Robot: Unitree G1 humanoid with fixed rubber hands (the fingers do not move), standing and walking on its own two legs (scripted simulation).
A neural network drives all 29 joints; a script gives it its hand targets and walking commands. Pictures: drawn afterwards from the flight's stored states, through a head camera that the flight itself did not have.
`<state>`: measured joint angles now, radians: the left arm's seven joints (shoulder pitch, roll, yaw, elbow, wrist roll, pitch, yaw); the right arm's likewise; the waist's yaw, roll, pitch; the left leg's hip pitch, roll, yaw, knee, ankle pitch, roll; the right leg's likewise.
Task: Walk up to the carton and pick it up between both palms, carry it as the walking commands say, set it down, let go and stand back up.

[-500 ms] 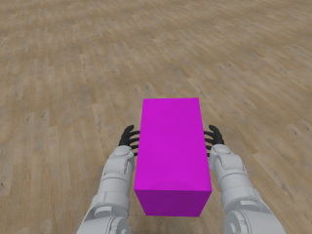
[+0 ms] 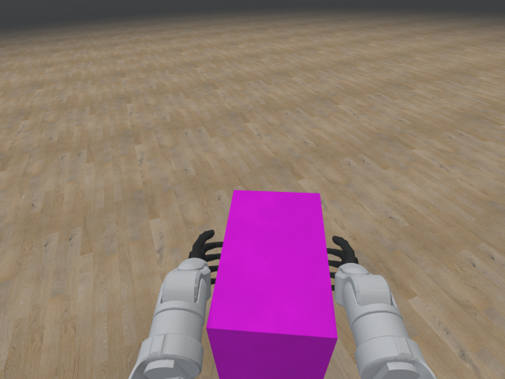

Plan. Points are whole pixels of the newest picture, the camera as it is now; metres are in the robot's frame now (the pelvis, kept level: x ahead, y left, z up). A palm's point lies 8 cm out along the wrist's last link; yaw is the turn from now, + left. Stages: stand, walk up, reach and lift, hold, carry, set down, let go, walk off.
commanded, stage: reach and lift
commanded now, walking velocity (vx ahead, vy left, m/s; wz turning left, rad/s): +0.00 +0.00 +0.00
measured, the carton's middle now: (272, 290) +0.31 -0.01 -0.02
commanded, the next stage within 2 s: hold in 1.04 s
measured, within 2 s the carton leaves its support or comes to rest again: neither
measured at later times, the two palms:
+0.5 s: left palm (196, 275) +0.29 +0.12 +0.05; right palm (348, 281) +0.29 -0.13 +0.04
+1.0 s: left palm (195, 275) +0.29 +0.12 +0.06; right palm (349, 285) +0.28 -0.13 +0.04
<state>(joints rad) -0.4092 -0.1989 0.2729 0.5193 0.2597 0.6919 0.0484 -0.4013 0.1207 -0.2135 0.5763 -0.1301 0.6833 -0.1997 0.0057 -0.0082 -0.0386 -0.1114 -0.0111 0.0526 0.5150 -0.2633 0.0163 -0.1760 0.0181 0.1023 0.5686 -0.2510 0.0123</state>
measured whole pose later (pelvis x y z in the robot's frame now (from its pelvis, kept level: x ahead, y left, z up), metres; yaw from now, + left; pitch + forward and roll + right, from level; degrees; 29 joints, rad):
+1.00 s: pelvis -0.01 +0.00 +0.00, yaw +0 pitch -9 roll +1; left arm -0.42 -0.20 0.27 0.52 0.26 0.71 0.05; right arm -0.39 0.13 -0.24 0.55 -0.13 0.70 -0.20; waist 0.01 -0.01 -0.03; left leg -0.12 -0.01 0.05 0.53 -0.26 0.02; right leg -0.18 0.02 0.10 0.57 -0.23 0.01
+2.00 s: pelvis -0.01 +0.00 +0.00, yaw +0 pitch -9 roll +1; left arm -0.40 -0.20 0.27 0.52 0.26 0.71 0.04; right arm -0.35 0.16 -0.24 0.51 -0.13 0.73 -0.21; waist 0.01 -0.01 -0.03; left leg -0.11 -0.01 0.05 0.53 -0.26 0.02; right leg -0.17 0.02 0.10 0.57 -0.23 0.01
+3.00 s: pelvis -0.04 -0.08 -0.02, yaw -7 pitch +5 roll +0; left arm -0.25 -0.15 0.03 -0.11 0.07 0.99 0.14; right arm -0.25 0.15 -0.09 -0.14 -0.13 1.06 -0.20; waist 0.01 0.00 -0.09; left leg -0.60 0.17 0.06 0.97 -0.49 -0.09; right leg -0.53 0.07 0.10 0.76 -0.32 0.01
